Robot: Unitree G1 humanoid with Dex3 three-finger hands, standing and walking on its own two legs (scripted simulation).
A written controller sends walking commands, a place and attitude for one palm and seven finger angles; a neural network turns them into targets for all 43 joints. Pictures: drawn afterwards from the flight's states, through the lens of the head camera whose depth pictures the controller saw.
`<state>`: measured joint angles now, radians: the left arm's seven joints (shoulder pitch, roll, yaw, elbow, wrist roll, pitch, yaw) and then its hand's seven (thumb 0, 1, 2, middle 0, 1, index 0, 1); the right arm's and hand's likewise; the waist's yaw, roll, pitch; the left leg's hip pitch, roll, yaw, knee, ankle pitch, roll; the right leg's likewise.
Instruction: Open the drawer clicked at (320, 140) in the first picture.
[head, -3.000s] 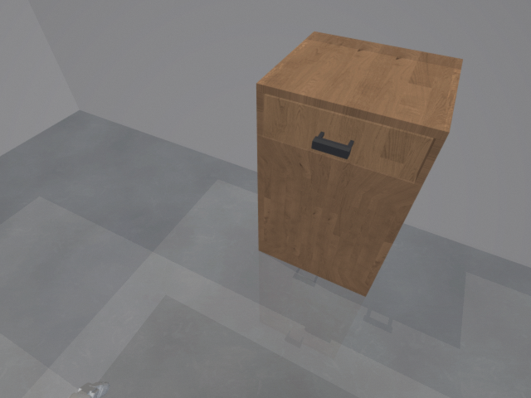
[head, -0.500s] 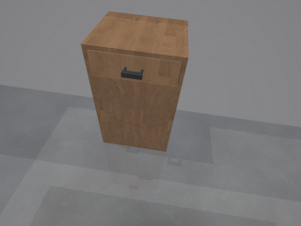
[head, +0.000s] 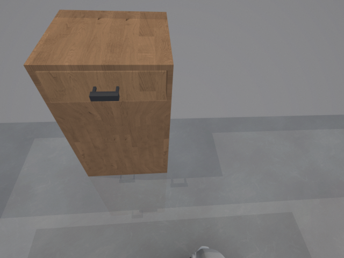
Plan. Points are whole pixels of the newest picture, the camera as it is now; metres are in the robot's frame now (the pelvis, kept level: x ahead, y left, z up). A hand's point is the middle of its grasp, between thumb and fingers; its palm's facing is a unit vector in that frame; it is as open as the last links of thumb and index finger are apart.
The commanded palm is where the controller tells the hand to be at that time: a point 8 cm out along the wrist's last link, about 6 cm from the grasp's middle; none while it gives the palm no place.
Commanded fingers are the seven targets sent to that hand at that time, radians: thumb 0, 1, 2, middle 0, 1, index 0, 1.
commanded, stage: take the last steps up to it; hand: left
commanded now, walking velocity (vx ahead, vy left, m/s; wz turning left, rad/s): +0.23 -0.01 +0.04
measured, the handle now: (105, 92) +0.68 +0.23 -0.05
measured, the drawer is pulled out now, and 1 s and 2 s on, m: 0.00 0.00 0.00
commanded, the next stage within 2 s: come to a stop and stand still in 0.20 s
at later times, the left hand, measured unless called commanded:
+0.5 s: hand out of the picture +0.13 +0.15 -0.19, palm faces +0.12 -0.98 -0.15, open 7.3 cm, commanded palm none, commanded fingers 0.00 0.90 0.90 -0.20 -0.30 -0.20 -0.30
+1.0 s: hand out of the picture +0.09 +0.11 -0.16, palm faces +0.08 -0.97 -0.24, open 7.4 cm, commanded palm none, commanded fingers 0.00 0.90 0.90 -0.20 -0.30 -0.20 -0.30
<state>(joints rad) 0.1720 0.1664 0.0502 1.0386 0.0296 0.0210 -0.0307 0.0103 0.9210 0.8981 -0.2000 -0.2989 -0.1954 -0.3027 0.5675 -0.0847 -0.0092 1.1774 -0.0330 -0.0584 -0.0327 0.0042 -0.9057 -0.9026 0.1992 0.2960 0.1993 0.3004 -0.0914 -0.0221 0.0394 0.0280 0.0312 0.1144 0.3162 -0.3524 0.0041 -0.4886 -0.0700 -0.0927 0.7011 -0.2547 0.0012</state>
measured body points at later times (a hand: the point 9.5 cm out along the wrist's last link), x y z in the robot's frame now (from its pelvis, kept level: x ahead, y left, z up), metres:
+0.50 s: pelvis +0.14 -0.02 -0.01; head +0.14 +0.00 +0.44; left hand +0.12 +0.20 -0.18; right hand +0.23 -0.25 -0.15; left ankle +0.21 +0.09 -0.74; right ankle +0.11 -0.12 -0.74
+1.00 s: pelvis +0.10 -0.07 +0.01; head +0.08 -0.09 +0.46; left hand +0.09 +0.16 -0.14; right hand +0.13 -0.30 -0.16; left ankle +0.13 +0.08 -0.69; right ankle +0.08 -0.17 -0.74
